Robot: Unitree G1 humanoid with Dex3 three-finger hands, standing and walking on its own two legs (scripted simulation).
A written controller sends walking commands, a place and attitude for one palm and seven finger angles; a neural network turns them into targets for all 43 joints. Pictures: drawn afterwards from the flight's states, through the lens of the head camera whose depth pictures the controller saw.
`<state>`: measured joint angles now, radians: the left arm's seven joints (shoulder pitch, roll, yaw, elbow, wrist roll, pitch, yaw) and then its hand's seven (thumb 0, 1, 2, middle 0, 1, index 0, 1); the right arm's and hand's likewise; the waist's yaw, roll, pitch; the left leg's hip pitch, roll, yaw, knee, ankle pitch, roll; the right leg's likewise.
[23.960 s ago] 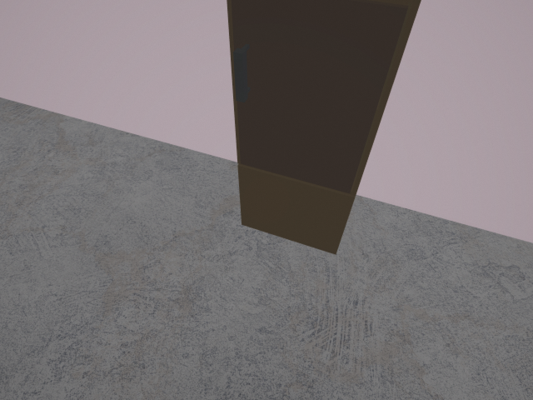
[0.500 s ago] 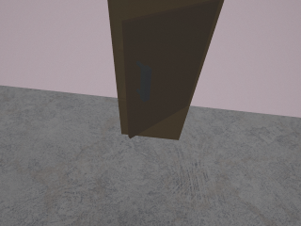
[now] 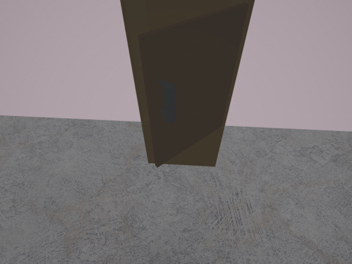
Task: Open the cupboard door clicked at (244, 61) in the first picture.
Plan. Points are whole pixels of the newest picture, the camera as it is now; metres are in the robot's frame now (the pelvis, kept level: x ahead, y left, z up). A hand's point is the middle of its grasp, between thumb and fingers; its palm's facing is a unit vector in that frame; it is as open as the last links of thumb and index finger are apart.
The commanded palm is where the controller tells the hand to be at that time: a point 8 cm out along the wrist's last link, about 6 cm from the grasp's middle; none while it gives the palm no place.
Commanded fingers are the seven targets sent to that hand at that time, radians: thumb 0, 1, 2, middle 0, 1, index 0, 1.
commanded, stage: let the arm hang, fingers relaxed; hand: left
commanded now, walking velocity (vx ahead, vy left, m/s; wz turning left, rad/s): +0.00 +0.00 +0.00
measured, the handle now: (165, 101) +0.58 +0.07 +0.04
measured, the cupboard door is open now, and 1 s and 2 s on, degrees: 42 42 42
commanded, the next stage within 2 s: look to check the result in 0.26 s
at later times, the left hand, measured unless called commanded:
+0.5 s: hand out of the picture -0.02 +0.16 -0.17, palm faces +0.06 -0.98 -0.19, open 7.3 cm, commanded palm none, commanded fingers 0.00 0.90 0.90 -0.20 -0.30 -0.20 -0.30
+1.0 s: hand out of the picture +0.00 +0.15 -0.18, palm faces +0.06 -0.98 -0.17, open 7.3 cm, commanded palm none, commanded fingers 0.00 0.90 0.90 -0.20 -0.30 -0.20 -0.30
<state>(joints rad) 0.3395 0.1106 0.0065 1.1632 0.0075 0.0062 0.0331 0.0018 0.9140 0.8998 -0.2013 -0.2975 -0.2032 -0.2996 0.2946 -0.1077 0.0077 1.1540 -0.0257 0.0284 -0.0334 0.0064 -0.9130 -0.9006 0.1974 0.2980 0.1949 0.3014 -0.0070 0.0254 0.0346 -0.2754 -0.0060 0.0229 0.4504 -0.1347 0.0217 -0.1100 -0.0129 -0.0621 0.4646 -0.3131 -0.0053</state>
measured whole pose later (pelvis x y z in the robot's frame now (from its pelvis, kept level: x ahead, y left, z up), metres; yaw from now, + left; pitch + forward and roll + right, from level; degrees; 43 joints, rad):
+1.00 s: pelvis +0.03 -0.01 +0.00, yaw +0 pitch -2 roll +0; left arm 0.32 0.11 0.01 1.15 0.01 -0.01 0.04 0.00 0.91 0.90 -0.20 -0.30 -0.20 -0.30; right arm 0.26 -0.14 0.00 1.16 -0.02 0.01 -0.04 0.01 -0.92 -0.90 0.20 0.30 0.19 0.30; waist 0.00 0.00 0.05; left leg -0.24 0.00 0.02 0.44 -0.17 0.01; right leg -0.05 -0.01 -0.07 0.41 -0.33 -0.01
